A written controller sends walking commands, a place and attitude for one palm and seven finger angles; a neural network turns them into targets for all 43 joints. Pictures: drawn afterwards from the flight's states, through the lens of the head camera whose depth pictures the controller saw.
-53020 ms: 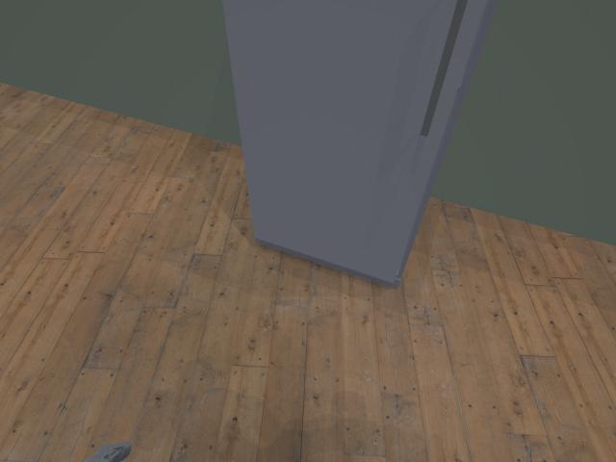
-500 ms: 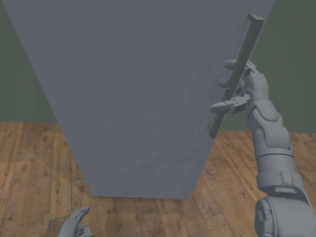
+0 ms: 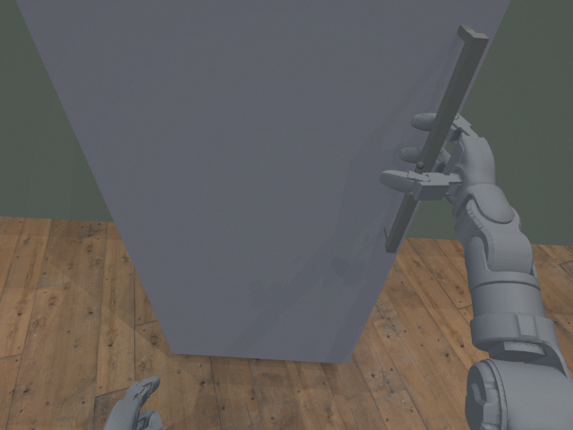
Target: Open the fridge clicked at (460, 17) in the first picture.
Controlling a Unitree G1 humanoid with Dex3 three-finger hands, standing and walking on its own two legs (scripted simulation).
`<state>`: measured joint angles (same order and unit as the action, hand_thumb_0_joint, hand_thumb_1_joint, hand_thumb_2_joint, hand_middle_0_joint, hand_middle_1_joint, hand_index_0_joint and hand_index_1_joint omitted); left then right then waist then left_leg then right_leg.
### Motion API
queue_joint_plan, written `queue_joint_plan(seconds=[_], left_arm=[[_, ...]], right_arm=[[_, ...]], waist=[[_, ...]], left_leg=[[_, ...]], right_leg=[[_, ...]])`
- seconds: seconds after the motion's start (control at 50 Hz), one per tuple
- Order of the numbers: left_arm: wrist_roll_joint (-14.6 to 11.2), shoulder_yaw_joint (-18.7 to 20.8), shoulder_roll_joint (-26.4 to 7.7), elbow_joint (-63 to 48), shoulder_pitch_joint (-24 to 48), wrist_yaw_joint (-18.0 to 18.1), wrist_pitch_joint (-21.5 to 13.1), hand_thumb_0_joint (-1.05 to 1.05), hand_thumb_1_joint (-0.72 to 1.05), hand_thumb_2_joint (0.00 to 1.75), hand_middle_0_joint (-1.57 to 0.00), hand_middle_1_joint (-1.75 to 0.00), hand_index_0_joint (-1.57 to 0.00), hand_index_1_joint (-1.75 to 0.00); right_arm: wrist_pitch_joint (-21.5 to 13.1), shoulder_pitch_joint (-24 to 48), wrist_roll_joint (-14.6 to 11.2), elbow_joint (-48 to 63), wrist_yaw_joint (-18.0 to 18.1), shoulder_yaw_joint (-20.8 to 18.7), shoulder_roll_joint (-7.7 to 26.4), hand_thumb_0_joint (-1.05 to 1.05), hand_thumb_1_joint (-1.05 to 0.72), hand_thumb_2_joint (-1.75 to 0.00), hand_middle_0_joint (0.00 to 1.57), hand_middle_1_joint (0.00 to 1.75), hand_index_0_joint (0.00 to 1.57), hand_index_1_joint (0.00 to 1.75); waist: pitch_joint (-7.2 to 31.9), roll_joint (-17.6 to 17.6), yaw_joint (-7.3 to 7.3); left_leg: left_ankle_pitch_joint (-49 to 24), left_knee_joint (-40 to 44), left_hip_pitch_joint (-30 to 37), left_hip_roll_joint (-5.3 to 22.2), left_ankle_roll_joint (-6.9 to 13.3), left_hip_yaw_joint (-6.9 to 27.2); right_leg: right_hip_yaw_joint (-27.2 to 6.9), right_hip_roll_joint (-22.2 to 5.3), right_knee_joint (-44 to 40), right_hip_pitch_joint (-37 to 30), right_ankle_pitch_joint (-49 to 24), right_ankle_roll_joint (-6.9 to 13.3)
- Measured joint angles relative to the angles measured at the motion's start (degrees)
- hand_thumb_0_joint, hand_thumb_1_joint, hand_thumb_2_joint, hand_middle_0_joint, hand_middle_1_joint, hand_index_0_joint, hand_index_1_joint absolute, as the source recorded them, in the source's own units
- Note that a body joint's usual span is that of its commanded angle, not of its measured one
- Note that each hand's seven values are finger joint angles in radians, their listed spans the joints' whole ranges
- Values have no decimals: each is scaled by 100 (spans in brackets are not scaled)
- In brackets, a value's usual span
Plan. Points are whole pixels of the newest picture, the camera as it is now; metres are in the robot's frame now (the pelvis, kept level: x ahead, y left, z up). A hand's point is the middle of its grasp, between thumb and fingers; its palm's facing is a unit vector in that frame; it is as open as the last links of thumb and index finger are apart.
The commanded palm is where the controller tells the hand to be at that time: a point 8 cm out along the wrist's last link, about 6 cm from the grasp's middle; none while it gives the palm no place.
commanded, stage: grip the handle and tug to test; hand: right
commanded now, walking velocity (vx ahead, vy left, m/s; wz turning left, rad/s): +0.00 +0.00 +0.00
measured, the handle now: (420, 162) +0.47 -0.16 +0.17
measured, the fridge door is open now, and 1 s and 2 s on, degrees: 1 1 14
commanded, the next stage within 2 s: pull the door a little, standing still in 1.10 s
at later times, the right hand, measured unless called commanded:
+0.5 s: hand (420, 163) +0.42 -0.14 +0.20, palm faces +0.00 +1.00 +0.00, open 5.3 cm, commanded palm +0.39 -0.19 +0.20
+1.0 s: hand (420, 165) +0.41 -0.14 +0.20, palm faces -0.01 +1.00 +0.00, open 5.6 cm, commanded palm +0.37 -0.19 +0.20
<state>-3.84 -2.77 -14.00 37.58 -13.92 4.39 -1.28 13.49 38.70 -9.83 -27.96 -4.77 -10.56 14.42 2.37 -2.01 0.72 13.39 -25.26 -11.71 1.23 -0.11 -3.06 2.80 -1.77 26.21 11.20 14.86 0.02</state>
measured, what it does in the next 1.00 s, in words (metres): stands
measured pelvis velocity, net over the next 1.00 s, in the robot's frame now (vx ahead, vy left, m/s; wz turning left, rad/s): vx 0.02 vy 0.00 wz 0.03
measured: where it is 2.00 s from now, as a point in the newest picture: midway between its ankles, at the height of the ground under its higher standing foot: outside the picture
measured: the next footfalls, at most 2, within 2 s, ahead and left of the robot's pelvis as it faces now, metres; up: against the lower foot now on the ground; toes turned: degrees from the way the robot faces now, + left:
none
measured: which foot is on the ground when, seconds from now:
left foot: down 0.00-1.00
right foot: down 0.00-1.00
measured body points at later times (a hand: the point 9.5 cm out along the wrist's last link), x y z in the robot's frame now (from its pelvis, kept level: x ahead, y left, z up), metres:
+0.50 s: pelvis +0.01 +0.00 +0.00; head -0.01 +0.02 +0.45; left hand +0.15 +0.24 -0.10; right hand +0.41 -0.19 +0.21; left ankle +0.00 +0.12 -0.74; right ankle -0.01 -0.12 -0.74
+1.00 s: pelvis +0.02 +0.00 +0.00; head +0.00 +0.01 +0.45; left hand +0.16 +0.24 -0.09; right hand +0.41 -0.19 +0.21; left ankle +0.00 +0.12 -0.74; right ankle -0.01 -0.12 -0.74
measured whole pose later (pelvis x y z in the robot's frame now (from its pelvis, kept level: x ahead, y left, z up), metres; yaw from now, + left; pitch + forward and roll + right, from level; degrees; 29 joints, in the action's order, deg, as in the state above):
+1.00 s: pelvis +0.02 +0.00 +0.00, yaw +1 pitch +0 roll +0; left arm -3.7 -2.7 -13.7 35.3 -13.3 3.3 0.0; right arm 15.6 31.1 -10.1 -18.1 -4.8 -12.2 14.0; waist 3.3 -2.5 1.1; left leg 14.0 -24.1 -10.1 0.8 -0.2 -1.7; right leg 4.2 -2.1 24.5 8.7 15.8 0.0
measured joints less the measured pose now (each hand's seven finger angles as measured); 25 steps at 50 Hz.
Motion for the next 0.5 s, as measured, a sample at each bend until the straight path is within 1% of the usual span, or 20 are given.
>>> queue_joint_plan(seconds=[0.2, 0.36, 0.42, 0.5], left_arm=[[1, 21, -24, 13, 8, 17, -21, 1, 91, 90, -20, -30, -20, -30], [-9, 20, -21, -22, 8, 12, -20, 1, 91, 90, -20, -30, -20, -30], [-8, 26, -31, -28, 13, 9, -9, 1, 91, 90, -20, -30, -20, -30], [-6, 39, -33, -23, 4, 2, -6, 1, 91, 90, -20, -30, -20, -30]], right_arm=[[-23, 63, 2, -43, 2, 0, 11, 0, -32, -65, 39, 132, 38, 132], [-37, -2, -5, -26, -48, -36, 54, 0, -67, -80, 42, 137, 40, 135], [-24, -16, -13, 8, -48, -41, 44, 1, -76, -84, 43, 138, 41, 136], [-5, -37, -7, 68, -4, -14, -7, 1, -77, -83, 42, 138, 40, 137]], waist=[[-21, -6, -25], [-1, -14, -5], [-5, -29, -13], [2, -39, -37]], left_leg=[[-4, 20, -11, -11, 21, -36], [10, 36, 25, -32, 29, -22], [13, 40, 28, -30, 26, -19], [23, 39, 33, -19, 19, -24]], right_leg=[[-37, -10, -19, 24, -18, -19], [-25, -29, -28, -16, 7, -29], [-22, -27, -31, -19, 11, -26], [-28, -15, -39, -24, 14, -22]])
